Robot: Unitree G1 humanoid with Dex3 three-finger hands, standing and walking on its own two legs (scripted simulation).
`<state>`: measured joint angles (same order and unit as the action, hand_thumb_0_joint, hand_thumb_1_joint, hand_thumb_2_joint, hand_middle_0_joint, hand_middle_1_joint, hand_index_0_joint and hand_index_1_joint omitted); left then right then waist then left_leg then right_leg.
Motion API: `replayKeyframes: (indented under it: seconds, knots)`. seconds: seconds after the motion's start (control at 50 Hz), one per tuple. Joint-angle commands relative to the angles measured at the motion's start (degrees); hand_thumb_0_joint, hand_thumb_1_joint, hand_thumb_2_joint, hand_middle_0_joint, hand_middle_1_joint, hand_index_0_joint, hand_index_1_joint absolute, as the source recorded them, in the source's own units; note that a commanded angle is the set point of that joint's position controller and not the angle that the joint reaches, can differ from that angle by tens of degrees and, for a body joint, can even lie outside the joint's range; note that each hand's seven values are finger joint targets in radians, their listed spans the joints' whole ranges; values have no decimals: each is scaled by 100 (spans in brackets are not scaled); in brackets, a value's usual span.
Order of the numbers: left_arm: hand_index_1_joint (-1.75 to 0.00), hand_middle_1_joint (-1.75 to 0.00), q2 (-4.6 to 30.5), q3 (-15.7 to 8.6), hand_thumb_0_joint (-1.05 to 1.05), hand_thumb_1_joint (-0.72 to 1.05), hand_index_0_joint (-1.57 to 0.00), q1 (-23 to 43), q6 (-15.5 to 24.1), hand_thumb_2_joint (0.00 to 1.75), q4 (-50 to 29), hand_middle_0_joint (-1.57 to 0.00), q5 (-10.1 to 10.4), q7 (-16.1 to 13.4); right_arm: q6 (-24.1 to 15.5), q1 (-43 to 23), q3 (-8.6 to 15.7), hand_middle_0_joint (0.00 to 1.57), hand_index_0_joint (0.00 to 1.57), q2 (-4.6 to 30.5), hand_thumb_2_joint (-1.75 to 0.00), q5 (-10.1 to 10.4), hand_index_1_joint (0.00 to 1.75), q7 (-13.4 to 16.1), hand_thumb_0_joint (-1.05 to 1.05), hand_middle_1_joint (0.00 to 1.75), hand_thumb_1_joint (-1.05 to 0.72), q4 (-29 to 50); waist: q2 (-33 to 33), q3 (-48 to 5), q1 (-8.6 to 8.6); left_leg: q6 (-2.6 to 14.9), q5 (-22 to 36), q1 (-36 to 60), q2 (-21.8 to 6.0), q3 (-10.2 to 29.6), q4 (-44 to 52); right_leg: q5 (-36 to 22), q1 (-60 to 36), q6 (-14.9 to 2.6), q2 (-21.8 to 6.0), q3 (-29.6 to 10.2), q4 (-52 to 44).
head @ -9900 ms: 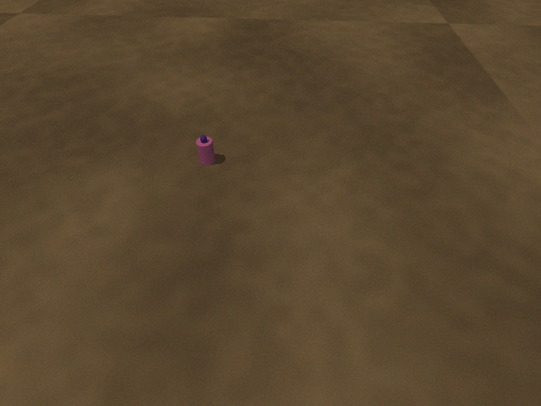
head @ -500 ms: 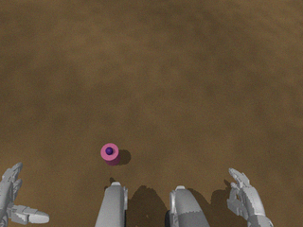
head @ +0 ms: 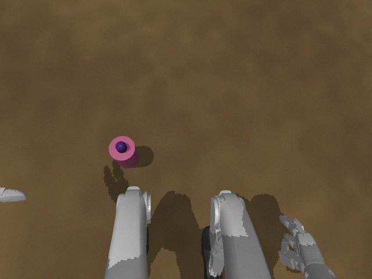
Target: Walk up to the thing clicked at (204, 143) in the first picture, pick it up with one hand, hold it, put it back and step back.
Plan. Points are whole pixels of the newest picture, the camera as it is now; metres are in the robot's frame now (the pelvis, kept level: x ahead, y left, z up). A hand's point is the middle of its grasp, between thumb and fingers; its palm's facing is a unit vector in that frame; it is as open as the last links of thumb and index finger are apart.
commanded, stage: go down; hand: left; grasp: from the side
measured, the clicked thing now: (124, 151) +0.46 +0.22 -0.41
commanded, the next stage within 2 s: approach in 1.38 s
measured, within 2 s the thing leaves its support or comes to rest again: neither
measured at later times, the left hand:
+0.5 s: hand (3, 159) +0.34 +0.40 -0.08, palm faces +0.19 -0.96 -0.21, open 16.9 cm
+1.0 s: hand (6, 154) +0.36 +0.41 -0.10, palm faces +0.19 -0.97 -0.17, open 17.1 cm
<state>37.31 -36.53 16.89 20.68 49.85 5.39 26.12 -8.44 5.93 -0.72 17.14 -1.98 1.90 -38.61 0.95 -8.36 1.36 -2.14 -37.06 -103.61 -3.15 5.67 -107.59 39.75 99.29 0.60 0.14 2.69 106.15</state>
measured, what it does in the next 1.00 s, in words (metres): lowers itself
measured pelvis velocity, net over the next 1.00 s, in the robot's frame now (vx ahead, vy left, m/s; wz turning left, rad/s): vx -0.02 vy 0.00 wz -0.05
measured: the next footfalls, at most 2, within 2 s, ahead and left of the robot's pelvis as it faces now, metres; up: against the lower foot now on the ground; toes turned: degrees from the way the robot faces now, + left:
none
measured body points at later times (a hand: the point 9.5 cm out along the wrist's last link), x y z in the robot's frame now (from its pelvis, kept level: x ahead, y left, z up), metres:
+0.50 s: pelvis -0.02 +0.00 -0.07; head +0.18 +0.05 +0.33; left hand +0.33 +0.45 -0.07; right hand +0.14 -0.27 -0.18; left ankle +0.07 +0.14 -0.46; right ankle +0.07 -0.13 -0.46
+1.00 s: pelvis -0.02 +0.00 -0.11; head +0.18 +0.06 +0.29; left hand +0.34 +0.46 -0.09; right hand +0.12 -0.28 -0.21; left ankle +0.07 +0.14 -0.46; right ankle +0.07 -0.13 -0.46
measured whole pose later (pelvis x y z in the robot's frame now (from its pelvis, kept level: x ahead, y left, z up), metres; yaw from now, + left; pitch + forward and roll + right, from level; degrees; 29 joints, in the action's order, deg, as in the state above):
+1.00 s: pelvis -0.02 +0.00 -0.11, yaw -3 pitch +31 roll -6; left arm 48.2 -45.6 30.0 22.4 58.7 7.7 36.2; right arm -8.2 5.6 -4.4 19.6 -3.1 1.1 -39.8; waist 2.2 -5.3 3.5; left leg -2.2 -37.4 -121.2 -2.7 8.5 -127.0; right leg 39.9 116.1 1.2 1.2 3.5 124.6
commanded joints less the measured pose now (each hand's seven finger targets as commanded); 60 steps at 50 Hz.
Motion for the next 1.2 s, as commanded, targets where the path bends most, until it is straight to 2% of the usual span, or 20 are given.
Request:
replayKeyframes:
  seconds: [0.0,0.14,0.18,0.22,0.24,0.32,0.38,0.44,0.54,0.66,0.72,0.74,0.84,0.86,0.92,0.96,1.04,1.06,1.16,1.18]
  knots:
    - [-12,-13,2405,-753,0,-38,-4,952,436,13,-879,-3,206,159,-162,564,392,20,20,1227,-90,22,30,67,0,30,-89,428,-958,-3333,-219,318,751,2414,88,-233,1175,-754,-1287,-248,98,-79,-1206]
    - [-12,-12,2712,-1020,0,-42,-3,913,400,14,-611,-3,307,281,-97,533,299,20,20,1301,-90,47,30,90,0,30,-90,383,-1010,-3420,-317,324,956,2195,92,-194,893,-924,-1051,-273,119,80,-803]
    - [-12,-12,2638,-984,0,-41,-3,994,389,13,-590,-3,320,335,-90,539,298,20,20,1327,-90,41,30,76,0,30,-90,358,-1090,-3348,-295,319,1110,2179,73,-179,798,-1056,-852,-290,125,114,-629]
    - [-12,-13,2520,-900,0,-42,-3,1108,394,14,-546,-3,331,426,-81,532,306,20,20,1359,-90,46,30,67,0,30,-90,327,-1220,-3161,-205,298,1080,2227,51,-95,794,-1015,-529,-315,124,178,-487]
    - [-11,-12,2616,-984,0,-42,-3,1121,394,13,-454,-3,328,437,-80,472,307,20,20,1409,-90,42,30,57,0,30,-90,399,-1267,-3040,-208,281,1009,2176,38,-34,796,-974,-400,-318,117,210,-384]
    - [-11,-11,2633,-943,0,-45,-3,1605,525,12,-411,-3,385,558,-99,498,283,20,20,1385,-90,27,30,47,0,30,-90,328,-1086,-2857,-39,325,413,1691,39,-66,584,-621,-211,-289,132,217,-307]
    - [-11,-12,2996,-1093,0,-46,-3,1834,605,12,-478,-3,376,608,-108,560,251,20,20,1430,-90,-17,30,44,0,30,-90,291,-1190,-3155,-92,315,419,1670,45,-123,439,-614,-288,-287,135,206,-196]
    - [-11,-11,2994,-1026,0,-44,-2,2016,608,13,-358,-2,353,676,-115,602,224,20,20,1462,-90,-46,30,44,0,30,-90,224,-1241,-3185,-21,305,350,1711,31,-102,355,-582,-123,-290,134,242,-75]
    - [-10,-11,3419,-1251,0,-46,-2,2130,591,13,-413,-2,397,728,-106,559,147,20,20,1471,-90,-65,30,40,0,30,-90,277,-1212,-3371,-144,326,364,1331,81,-264,85,-501,-258,-284,144,191,-2]
    - [-11,-11,3281,-1284,0,-47,-2,1910,465,13,-113,-2,460,812,-96,591,112,20,20,1468,-91,-51,30,34,0,30,-91,228,-1075,-3276,-114,339,577,1178,82,-268,-109,-659,-157,-278,172,236,144]
    - [-10,-10,3482,-1373,0,-45,-2,2007,460,13,-208,-2,482,856,-105,601,92,20,20,1497,-91,-57,30,22,0,30,-91,237,-1166,-3292,-134,341,691,1072,88,-276,-225,-762,-160,-283,167,246,269]
    - [-10,-11,3361,-1322,0,-47,-2,1988,454,13,-92,-2,472,868,-103,617,103,20,20,1517,-91,-46,30,10,0,30,-91,238,-1120,-3196,-72,336,697,1130,76,-219,-209,-774,-11,-297,172,304,336]
    - [-10,-10,3431,-1325,0,-46,-2,2226,490,13,-128,-2,485,930,-110,574,102,20,20,1541,-90,-62,30,9,0,30,-90,224,-1210,-3006,-54,345,346,960,64,-212,-253,-529,179,-292,179,310,394]
    - [-10,-10,3277,-1246,0,-47,-2,2195,484,12,-60,-2,480,952,-115,644,111,20,20,1532,-91,-66,30,5,0,30,-91,167,-1166,-3026,21,338,348,1019,52,-190,-264,-544,249,-295,187,334,417]
    - [-10,-10,3645,-1371,0,-48,-2,2354,501,12,-288,-2,446,930,-113,605,94,20,20,1555,-90,-64,30,-2,0,30,-90,235,-1319,-3100,-85,337,151,940,60,-201,-231,-363,249,-297,193,337,459]
    - [-10,-11,3528,-1318,0,-49,-2,2352,486,13,-184,-2,467,944,-112,641,83,20,20,1554,-90,-65,30,-6,0,30,-91,163,-1286,-3026,-25,336,70,932,49,-173,-256,-322,318,-289,196,368,482]
    - [-10,-10,3721,-1441,0,-48,-2,2293,483,12,-358,-2,507,938,-99,599,69,20,20,1575,-91,-64,30,3,0,30,-91,219,-1382,-3281,-141,327,301,996,71,-237,-335,-470,222,-298,194,334,531]
    - [-10,-10,3516,-1346,0,-48,-2,2281,461,12,-223,-2,503,957,-102,628,78,20,20,1567,-91,-67,30,2,0,30,-91,204,-1333,-3206,-27,331,361,976,72,-235,-378,-528,262,-292,187,346,531]
    - [-9,-9,3638,-1445,0,-47,-2,2250,447,11,-227,-3,505,962,-82,635,72,20,20,1613,-91,-59,30,-11,0,30,-91,222,-1420,-3117,-64,299,519,1050,61,-133,-384,-663,435,-313,176,391,700]
    - [-10,-10,3435,-1365,0,-48,-2,2225,459,12,-167,-2,542,985,-77,614,74,20,20,1609,-91,-46,30,-17,0,30,-91,225,-1383,-2995,-10,307,487,1033,56,-116,-391,-654,546,-313,171,408,714]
